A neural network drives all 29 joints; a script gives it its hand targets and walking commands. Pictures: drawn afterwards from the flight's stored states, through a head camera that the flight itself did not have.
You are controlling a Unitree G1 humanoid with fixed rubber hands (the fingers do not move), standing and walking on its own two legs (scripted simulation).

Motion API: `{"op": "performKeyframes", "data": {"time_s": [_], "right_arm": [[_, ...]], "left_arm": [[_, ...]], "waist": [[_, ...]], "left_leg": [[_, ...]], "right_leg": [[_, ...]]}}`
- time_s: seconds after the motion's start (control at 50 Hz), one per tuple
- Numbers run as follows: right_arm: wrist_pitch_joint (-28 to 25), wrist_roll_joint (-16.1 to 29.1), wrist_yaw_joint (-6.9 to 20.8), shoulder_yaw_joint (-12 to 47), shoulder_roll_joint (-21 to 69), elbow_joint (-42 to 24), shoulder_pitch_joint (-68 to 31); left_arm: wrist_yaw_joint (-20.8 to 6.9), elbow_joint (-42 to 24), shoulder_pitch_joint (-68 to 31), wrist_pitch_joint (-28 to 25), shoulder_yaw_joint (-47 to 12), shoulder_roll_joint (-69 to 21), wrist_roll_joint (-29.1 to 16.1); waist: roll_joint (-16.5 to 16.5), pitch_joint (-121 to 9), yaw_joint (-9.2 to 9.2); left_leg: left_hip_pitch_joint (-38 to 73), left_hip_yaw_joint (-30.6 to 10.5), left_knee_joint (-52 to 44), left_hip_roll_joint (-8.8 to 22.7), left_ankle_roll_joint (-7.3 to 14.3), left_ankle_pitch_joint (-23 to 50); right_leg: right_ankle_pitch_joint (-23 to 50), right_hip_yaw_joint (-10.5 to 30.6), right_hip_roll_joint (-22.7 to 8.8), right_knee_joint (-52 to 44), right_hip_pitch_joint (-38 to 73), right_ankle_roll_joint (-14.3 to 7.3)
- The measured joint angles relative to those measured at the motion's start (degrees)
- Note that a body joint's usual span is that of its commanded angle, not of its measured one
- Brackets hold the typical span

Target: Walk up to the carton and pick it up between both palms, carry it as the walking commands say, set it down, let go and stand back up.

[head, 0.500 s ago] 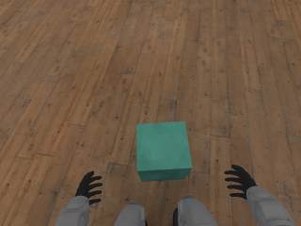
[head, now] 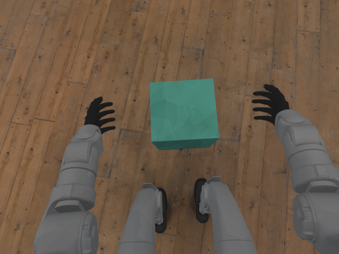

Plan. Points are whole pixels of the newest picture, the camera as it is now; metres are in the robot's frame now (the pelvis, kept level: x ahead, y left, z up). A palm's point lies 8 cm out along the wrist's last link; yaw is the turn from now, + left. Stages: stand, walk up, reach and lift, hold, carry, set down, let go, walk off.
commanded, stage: reach and lift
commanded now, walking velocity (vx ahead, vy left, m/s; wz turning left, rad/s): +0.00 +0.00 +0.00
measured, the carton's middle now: (182, 118) +0.52 -0.02 -0.53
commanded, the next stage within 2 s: none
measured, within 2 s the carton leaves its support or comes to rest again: neither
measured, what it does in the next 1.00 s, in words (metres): lowers itself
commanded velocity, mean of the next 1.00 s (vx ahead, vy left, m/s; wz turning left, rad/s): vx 0.00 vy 0.00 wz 0.00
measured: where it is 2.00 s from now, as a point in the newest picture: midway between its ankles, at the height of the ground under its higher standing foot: (181, 213)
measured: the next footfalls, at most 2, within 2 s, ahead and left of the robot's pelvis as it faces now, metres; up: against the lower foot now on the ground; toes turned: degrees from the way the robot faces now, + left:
none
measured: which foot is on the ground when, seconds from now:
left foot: down 0.00-1.00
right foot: down 0.00-1.00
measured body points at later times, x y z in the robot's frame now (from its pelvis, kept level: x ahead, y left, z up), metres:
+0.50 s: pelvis +0.01 +0.00 -0.03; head +0.32 -0.02 +0.30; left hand +0.55 +0.20 -0.12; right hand +0.56 -0.23 -0.13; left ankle +0.07 +0.12 -0.64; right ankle +0.11 -0.09 -0.64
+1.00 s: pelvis -0.01 +0.01 -0.13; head +0.33 +0.00 +0.17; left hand +0.54 +0.20 -0.24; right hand +0.55 -0.24 -0.24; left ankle +0.07 +0.12 -0.64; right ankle +0.11 -0.10 -0.64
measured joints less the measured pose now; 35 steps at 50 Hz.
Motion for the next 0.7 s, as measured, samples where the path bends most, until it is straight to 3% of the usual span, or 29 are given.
{"op": "performKeyframes", "data": {"time_s": [0.22, 0.4, 0.58, 0.7], "right_arm": [[-7.5, 1.1, -2.3, -2.4, -0.5, 8.0, -13.9], [-12.6, -0.2, -1.5, -5.4, -2.4, 12.7, -23.6], [-13.9, -0.2, -0.2, -6.3, -3.2, 9.2, -23.7], [-16.0, -1.8, 1.8, -9.4, -4.4, 11.3, -21.3]], "left_arm": [[-0.5, 7.9, -13.0, -9.3, 3.1, 2.9, -0.1], [-0.9, 13.8, -22.5, -14.5, 4.6, 5.4, -1.7], [-0.3, 9.9, -23.6, -15.7, 4.3, 4.2, -2.2], [-0.6, 10.0, -21.2, -17.0, 4.4, 2.5, -1.0]], "waist": [[0.3, -3.4, -0.04], [1.6, -5.7, 0.00], [1.8, -6.3, 0.24], [2.5, -10.4, -0.45]], "left_leg": [[-10.2, -1.2, 0.3, 0.0, -0.9, 1.2], [-18.7, -1.7, 2.5, 0.1, -0.7, 0.8], [-22.3, -1.5, 2.1, -0.2, -0.2, 0.4], [-26.3, -2.2, 3.8, -1.4, 0.1, -0.2]], "right_leg": [[0.9, -1.2, -0.1, 0.2, -9.8, -1.0], [0.7, -1.7, -0.1, 1.6, -17.8, -0.9], [0.6, -1.2, -0.1, 1.1, -21.4, -0.2], [-0.2, 0.5, 0.2, 3.1, -25.1, 1.1]]}}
